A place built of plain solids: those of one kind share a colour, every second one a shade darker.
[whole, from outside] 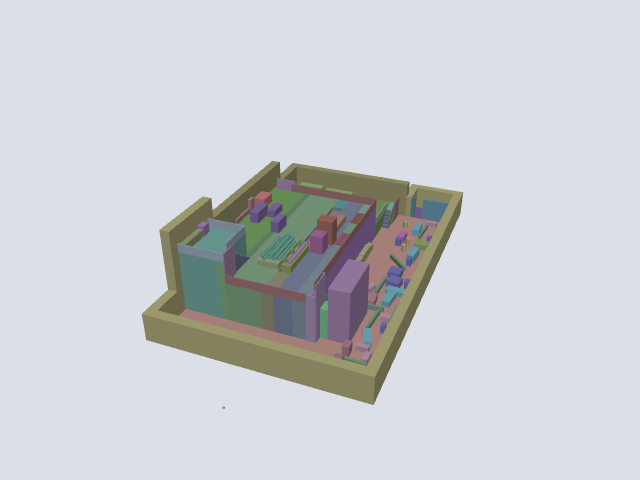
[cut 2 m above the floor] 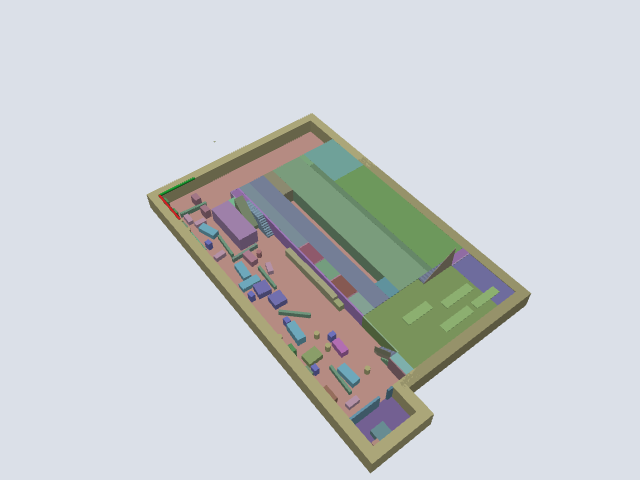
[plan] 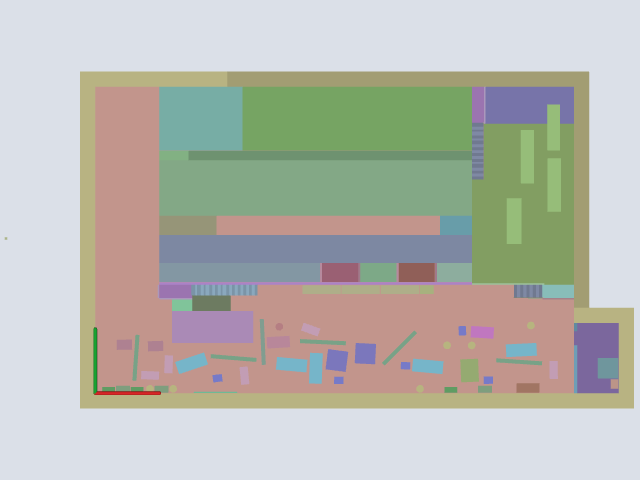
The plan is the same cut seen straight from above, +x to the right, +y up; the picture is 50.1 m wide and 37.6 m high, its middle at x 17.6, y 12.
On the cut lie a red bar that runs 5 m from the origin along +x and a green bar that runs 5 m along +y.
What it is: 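24 risers of 0.209 m in one run, from the low floor up to the saw floor, 5.02 m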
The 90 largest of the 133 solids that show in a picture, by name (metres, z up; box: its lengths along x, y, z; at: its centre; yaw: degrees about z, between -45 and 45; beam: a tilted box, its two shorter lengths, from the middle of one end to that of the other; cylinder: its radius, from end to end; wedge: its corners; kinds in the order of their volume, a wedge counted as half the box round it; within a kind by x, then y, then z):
{
 "wall_metal_1": {"box": [1.2, 26.4, 3.6], "at": [-0.6, 12.0, 1.4]},
 "wall_metal_2": {"box": [7.4, 1.2, 3.6], "at": [2.5, 24.6, 1.4]},
 "wall_metal_3": {"box": [8.93, 1.2, 11.39], "at": [8.27, 24.6, 5.3]},
 "wall_metal_4": {"box": [43.4, 1.2, 3.6], "at": [20.5, -0.6, 1.4]},
 "wall_metal_5": {"box": [21.32, 1.2, 6.7], "at": [20.99, 24.6, 4.87]},
 "wall_metal_6": {"box": [9.45, 1.2, 3.6], "at": [33.98, 24.6, 3.32]},
 "wall_metal_7": {"box": [1.2, 3.15, 3.6], "at": [38.1, 7.08, 1.4]},
 "wall_metal_8": {"box": [1.2, 18.95, 5.52], "at": [38.1, 15.72, 2.36]},
 "wall_metal_9": {"box": [4.7, 1.2, 3.6], "at": [39.85, 6.1, 1.4]},
 "wall_metal_10": {"box": [1.2, 7.9, 3.6], "at": [41.6, 2.75, 1.4]},
 "floor_saw4a_concrete_1": {"box": [24.5, 4.35, 5.42], "at": [17.25, 16.07, 2.31]},
 "floor_hallground_brick_1": {"box": [37.5, 24.0, 0.4], "at": [18.75, 12.0, -0.2]},
 "floor_saw6a_concrete_1": {"box": [17.97, 5.0, 3.5], "at": [20.52, 21.5, 3.27]},
 "floor_saw2a_concrete_1": {"box": [24.5, 2.2, 5.42], "at": [17.25, 11.3, 2.31]},
 "floor_filing_floorboards_1": {"box": [6.53, 5.0, 8.2], "at": [8.27, 21.5, 3.7]},
 "floor_chainfloor0a_concrete_1": {"box": [8.0, 12.6, 2.32], "at": [33.5, 14.8, 0.76]},
 "pod_alleysfa_timber_1": {"box": [6.38, 2.5, 6.77], "at": [9.19, 5.18, 3.38]},
 "floor_saw1a_concrete_1": {"box": [12.6, 1.5, 5.42], "at": [11.3, 9.45, 2.31]},
 "floor_saw5a_concrete_1": {"box": [22.2, 0.75, 3.5], "at": [18.4, 18.62, 3.27]},
 "floor_saw3a_concrete_1": {"box": [4.5, 1.5, 5.42], "at": [7.25, 13.15, 2.31]},
 "floor_saw0a_concrete_1": {"box": [24.5, 0.2, 5.42], "at": [17.25, 8.6, 2.31]},
 "floor_sawland_concrete_1": {"box": [2.6, 1.05, 5.42], "at": [6.3, 7.97, 2.31]},
 "floor_sawland_concrete_2": {"box": [0.95, 2.9, 3.5], "at": [29.98, 22.55, 3.27]},
 "floor_saw1b_concrete_1": {"box": [2.84, 1.5, 5.42], "at": [19.18, 9.45, 2.31]},
 "floor_saw1c_concrete_1": {"box": [2.84, 1.5, 5.42], "at": [22.18, 9.45, 2.31]},
 "floor_saw1d_concrete_1": {"box": [2.84, 1.5, 5.42], "at": [25.18, 9.45, 2.31]},
 "floor_saw1e_concrete_1": {"box": [2.74, 1.5, 5.42], "at": [28.13, 9.45, 2.31]},
 "boardstack_chain_1": {"box": [1.15, 3.6, 0.76], "at": [32.81, 13.48, 2.3]},
 "boardstack_chain_2": {"box": [1.05, 4.2, 1.1], "at": [33.84, 18.53, 2.47]},
 "boardstack_chain_3": {"box": [1.0, 3.6, 1.32], "at": [35.91, 20.81, 2.58]},
 "boardstack_chain_4": {"box": [1.05, 4.2, 1.04], "at": [35.95, 16.31, 2.44]},
 "floor_filingland_floorboards_1": {"box": [2.3, 0.75, 8.2], "at": [6.15, 18.62, 3.7]},
 "floor_saw3b_concrete_1": {"box": [2.5, 1.5, 3.5], "at": [28.25, 13.15, 3.27]},
 "logdeck_1": {"box": [6.2, 2.73, 0.74], "at": [12.9, 15.38, 5.39]},
 "boardstack_saw_1": {"box": [2.4, 1.1, 1.5], "at": [18.74, 18.19, 5.77]},
 "boardstack_saw_2": {"box": [3.0, 1.15, 1.46], "at": [20.38, 21.81, 5.75]},
 "boardstack_saw_3": {"box": [2.4, 1.1, 0.98], "at": [22.27, 20.44, 5.51]},
 "floor_trackway_concrete_1": {"box": [17.5, 1.5, 0.4], "at": [18.25, 13.15, 4.32]},
 "slabwood_low_1": {"box": [2.4, 1.0, 0.73], "at": [7.54, 2.35, 0.37], "yaw": 18.5},
 "slabwood_low_2": {"box": [2.4, 1.0, 0.78], "at": [15.38, 2.23, 0.39], "yaw": -5.2},
 "slabwood_low_3": {"box": [1.0, 2.4, 0.65], "at": [17.28, 1.95, 0.32], "yaw": -1.9},
 "slabwood_low_4": {"box": [2.4, 1.0, 1.15], "at": [26.04, 2.1, 0.57], "yaw": -5.1},
 "slabwood_low_5": {"box": [2.4, 1.0, 0.9], "at": [33.37, 3.38, 0.45], "yaw": 2.8},
 "headsaw_1": {"box": [1.6, 2.0, 3.15], "at": [18.0, 11.25, 6.59]},
 "floor_chainfloor1a_concrete_1": {"box": [7.05, 2.9, 0.4], "at": [33.98, 22.55, 1.72]},
 "floor_chiproom_asphalt_1": {"box": [3.5, 5.5, 0.4], "at": [39.25, 2.75, -0.2]},
 "trunking_low_1": {"box": [3.0, 0.7, 1.03], "at": [17.73, 8.11, 0.51]},
 "trunking_low_2": {"box": [3.0, 0.7, 1.18], "at": [20.79, 8.11, 0.59]},
 "trunking_low_3": {"box": [3.0, 0.7, 1.26], "at": [23.85, 8.11, 0.63]},
 "carriage_1": {"box": [5.4, 1.2, 1.12], "at": [12.7, 13.15, 5.08]},
 "incline_sfa_1": {"wedge": [[7.6, 6.43, -0.05], [7.6, 6.43, 3.47], [7.6, 7.65, -0.05], [7.6, 7.65, 3.47], [10.6, 6.43, -0.05], [10.6, 6.43, 0.64], [10.6, 7.65, -0.05], [10.6, 7.65, 0.64]]},
 "cabin_1": {"box": [1.7, 1.6, 2.3], "at": [15.6, 11.35, 6.17]},
 "floor_chainland_concrete_1": {"box": [2.5, 1.05, 2.32], "at": [36.25, 7.97, 0.76]},
 "rail_saw_1": {"box": [0.12, 9.75, 1.1], "at": [5.06, 13.38, 5.57]},
 "rail_saw_2": {"box": [22.06, 0.12, 1.1], "at": [18.47, 8.56, 5.57]},
 "rail_saw_3": {"box": [0.12, 12.63, 1.1], "at": [29.44, 14.93, 5.57]},
 "drivehouse_sfa_1": {"box": [1.6, 0.9, 3.92], "at": [6.8, 6.88, 1.96]},
 "edger_saw_1": {"box": [2.4, 1.6, 1.29], "at": [24.23, 23.16, 5.66]},
 "rail_sawland_1": {"box": [0.12, 1.05, 6.12], "at": [4.94, 7.97, 3.06]},
 "rail_sawland_2": {"box": [2.6, 0.12, 7.57], "at": [6.3, 7.39, 3.78]},
 "rail_sawland_3": {"box": [0.12, 2.9, 4.2], "at": [30.51, 22.55, 4.02]},
 "dustheap_low_1": {"box": [1.6, 1.6, 0.88], "at": [18.92, 2.56, 0.44], "yaw": -7.4},
 "dustheap_low_2": {"box": [1.6, 1.6, 0.86], "at": [21.16, 3.1, 0.43], "yaw": -2.7},
 "step_sfa_1": {"box": [0.31, 0.85, 4.86], "at": [7.67, 8.07, 2.38]},
 "step_sfa_2": {"box": [0.31, 0.85, 4.44], "at": [8.11, 8.08, 2.17]},
 "step_sfa_3": {"box": [0.31, 0.85, 3.81], "at": [8.78, 8.08, 1.86]},
 "wall_concrete_1": {"box": [0.25, 3.75, 3.6], "at": [37.62, 1.88, 1.4]},
 "cabinet_low_1": {"box": [1.0, 0.45, 1.86], "at": [1.05, 0.27, 0.93]},
 "cabinet_low_2": {"box": [1.0, 0.45, 1.82], "at": [3.27, 0.27, 0.91]},
 "cabinet_low_3": {"box": [1.0, 0.45, 1.91], "at": [27.86, 0.27, 0.95]},
 "bench_filing_1": {"box": [1.8, 0.75, 0.92], "at": [6.35, 23.59, 8.25]},
 "bench_filing_2": {"box": [1.8, 0.75, 0.91], "at": [8.21, 23.59, 8.25]},
 "pallets_low_1": {"box": [1.2, 0.8, 1.28], "at": [2.28, 3.8, 0.64], "yaw": 0.6},
 "pallets_low_2": {"box": [1.2, 0.8, 1.24], "at": [4.72, 3.69, 0.62], "yaw": 1.5},
 "dustheap_chiproom_far_1": {"box": [1.6, 1.6, 0.84], "at": [40.16, 1.95, 0.42]},
 "chipheap_low_1": {"box": [1.4, 1.8, 0.75], "at": [29.32, 1.77, 0.37], "yaw": 2.3},
 "rolls_1": {"box": [2.4, 0.95, 0.8], "at": [22.7, 11.35, 5.42]},
 "cart_low_1": {"box": [1.8, 0.9, 0.93], "at": [30.31, 4.77, 0.47], "yaw": -3.4},
 "cant_low_1": {"box": [0.32, 3.6, 0.64], "at": [3.18, 2.77, 0.32], "yaw": -4.0},
 "cant_low_2": {"box": [3.6, 0.32, 0.64], "at": [23.82, 3.53, 0.32], "yaw": 44.9},
 "cart_rdsfa_1": {"box": [1.8, 0.9, 0.89], "at": [14.34, 4.0, 0.44], "yaw": 3.3},
 "grinder_filing_1": {"box": [1.2, 0.8, 1.26], "at": [9.77, 23.56, 8.43]},
 "bench_low_1": {"box": [1.8, 0.75, 0.89], "at": [33.9, 0.41, 0.44]},
 "slidingdoor_low_1": {"box": [3.4, 0.1, 3.3], "at": [9.41, 0.06, 1.65]},
 "rail_filingland_1": {"box": [2.3, 0.12, 3.88], "at": [6.15, 18.19, 6.96]},
 "rail_chainland_1": {"box": [2.5, 0.12, 3.02], "at": [36.25, 7.39, 1.51]},
 "step_1": {"box": [0.9, 0.31, 2.99], "at": [29.95, 21.02, 3.37]},
 "cabinet_saw_1": {"box": [1.0, 0.45, 1.81], "at": [21.87, 23.73, 5.92]},
 "rail_filing_1": {"box": [0.12, 5.75, 1.1], "at": [5.06, 21.12, 8.35]},
 "rail_chainfloor_1": {"box": [5.66, 0.12, 1.1], "at": [32.33, 8.56, 2.47]}
}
